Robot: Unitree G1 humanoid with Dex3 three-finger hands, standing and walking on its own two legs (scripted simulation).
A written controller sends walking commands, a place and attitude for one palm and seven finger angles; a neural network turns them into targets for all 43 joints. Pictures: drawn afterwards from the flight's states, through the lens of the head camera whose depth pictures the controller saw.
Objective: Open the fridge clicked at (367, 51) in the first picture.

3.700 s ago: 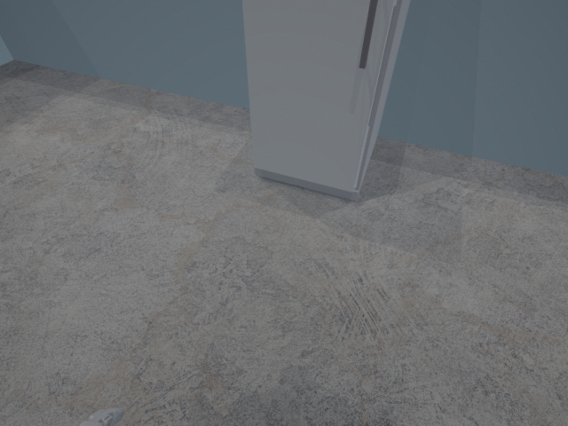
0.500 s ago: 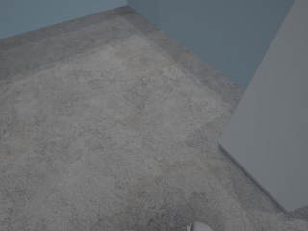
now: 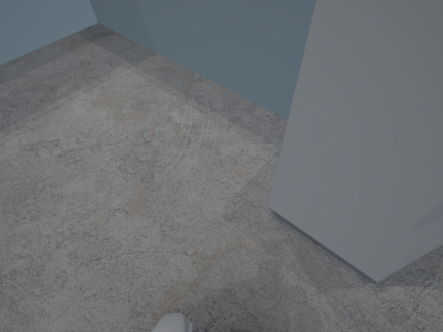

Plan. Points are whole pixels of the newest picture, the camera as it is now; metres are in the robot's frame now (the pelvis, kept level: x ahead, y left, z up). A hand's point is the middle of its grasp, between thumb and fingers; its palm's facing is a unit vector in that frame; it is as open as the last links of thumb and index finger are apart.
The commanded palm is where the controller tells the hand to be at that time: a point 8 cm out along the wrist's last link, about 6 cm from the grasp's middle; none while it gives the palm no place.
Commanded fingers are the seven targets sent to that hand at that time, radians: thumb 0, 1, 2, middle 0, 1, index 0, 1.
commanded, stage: turn to face it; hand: right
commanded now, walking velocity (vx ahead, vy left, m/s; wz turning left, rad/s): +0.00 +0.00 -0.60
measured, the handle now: out of the picture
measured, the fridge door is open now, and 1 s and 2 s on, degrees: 0 0 0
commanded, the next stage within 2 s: take the last steps up to it in 1.04 s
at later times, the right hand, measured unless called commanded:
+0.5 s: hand out of the picture +0.01 -0.13 -0.15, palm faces +0.32 +0.91 -0.26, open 7.4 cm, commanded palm none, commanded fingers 0.00 -0.90 -0.90 0.20 0.30 0.20 0.30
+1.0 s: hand out of the picture -0.07 -0.19 -0.16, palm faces +0.53 +0.81 -0.26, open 7.4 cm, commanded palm none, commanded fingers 0.00 -0.90 -0.90 0.20 0.30 0.20 0.30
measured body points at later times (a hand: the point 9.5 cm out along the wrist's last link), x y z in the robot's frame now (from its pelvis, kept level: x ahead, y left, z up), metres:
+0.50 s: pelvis +0.00 +0.07 +0.00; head +0.04 +0.09 +0.45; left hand +0.16 +0.30 -0.15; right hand +0.00 -0.18 -0.13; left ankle +0.01 +0.17 -0.74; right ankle -0.05 -0.08 -0.67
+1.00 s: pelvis -0.02 +0.04 +0.00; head -0.01 +0.02 +0.45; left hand +0.17 +0.20 -0.13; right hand -0.10 -0.23 -0.14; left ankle +0.05 +0.17 -0.68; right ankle -0.06 -0.05 -0.74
